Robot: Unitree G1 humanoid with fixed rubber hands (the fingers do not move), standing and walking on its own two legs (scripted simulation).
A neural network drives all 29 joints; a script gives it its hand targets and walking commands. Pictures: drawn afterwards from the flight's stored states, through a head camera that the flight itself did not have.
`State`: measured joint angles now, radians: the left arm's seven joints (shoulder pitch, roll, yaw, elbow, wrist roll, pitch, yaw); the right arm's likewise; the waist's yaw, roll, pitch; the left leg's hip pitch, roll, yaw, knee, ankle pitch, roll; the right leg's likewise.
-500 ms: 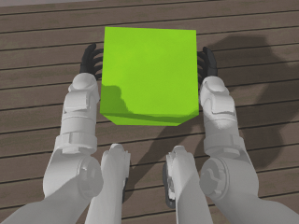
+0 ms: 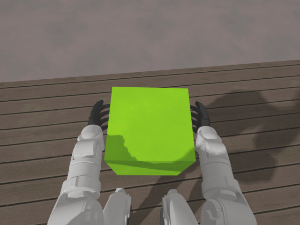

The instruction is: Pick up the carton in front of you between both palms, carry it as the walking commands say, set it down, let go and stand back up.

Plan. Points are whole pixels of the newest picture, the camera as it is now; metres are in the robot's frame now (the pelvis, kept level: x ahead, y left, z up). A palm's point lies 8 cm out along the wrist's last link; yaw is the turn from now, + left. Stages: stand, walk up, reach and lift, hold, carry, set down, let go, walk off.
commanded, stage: reach and lift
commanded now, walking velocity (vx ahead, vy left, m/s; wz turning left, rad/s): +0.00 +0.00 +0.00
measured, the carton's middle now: (148, 136) +0.37 +0.00 -0.09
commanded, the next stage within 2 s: hold in 1.50 s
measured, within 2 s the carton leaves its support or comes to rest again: neither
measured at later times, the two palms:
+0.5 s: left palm (77, 117) +0.33 +0.15 +0.12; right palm (227, 119) +0.33 -0.15 +0.12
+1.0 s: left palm (74, 113) +0.33 +0.15 +0.14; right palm (231, 116) +0.33 -0.15 +0.14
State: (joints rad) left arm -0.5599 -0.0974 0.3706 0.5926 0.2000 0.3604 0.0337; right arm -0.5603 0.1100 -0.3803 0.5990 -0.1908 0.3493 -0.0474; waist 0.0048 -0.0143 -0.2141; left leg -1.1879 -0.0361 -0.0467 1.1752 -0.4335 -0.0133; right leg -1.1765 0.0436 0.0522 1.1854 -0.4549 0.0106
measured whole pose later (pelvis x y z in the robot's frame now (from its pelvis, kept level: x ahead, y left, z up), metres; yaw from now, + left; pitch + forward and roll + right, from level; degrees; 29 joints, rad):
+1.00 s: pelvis +0.03 +0.00 +0.11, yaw +0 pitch -5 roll +0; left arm -0.33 -0.17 0.31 0.36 0.29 0.62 -0.02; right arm -0.33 0.17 -0.32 0.37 -0.29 0.61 0.02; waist 0.00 -0.01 0.04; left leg -0.16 -0.02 -0.06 0.45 -0.20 0.00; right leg -0.15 0.02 0.07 0.45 -0.22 0.00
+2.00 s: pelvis +0.03 +0.00 +0.11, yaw +0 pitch -8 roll +0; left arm -0.28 -0.16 0.24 0.22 0.26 0.75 -0.01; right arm -0.28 0.16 -0.25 0.23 -0.26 0.75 0.01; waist 0.00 0.00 0.05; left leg -0.06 -0.02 -0.06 0.39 -0.18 0.00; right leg -0.05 0.02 0.07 0.40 -0.20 0.00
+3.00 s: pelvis +0.12 -0.02 +0.10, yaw +0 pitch +5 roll +0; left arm -0.18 -0.14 0.10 -0.12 0.13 1.05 0.08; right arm -0.15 0.09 -0.12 -0.16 -0.11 1.06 -0.07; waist -0.01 0.00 -0.20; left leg -0.36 0.03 0.06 0.72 -0.48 0.00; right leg -0.22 -0.01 -0.04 0.51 -0.37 -0.01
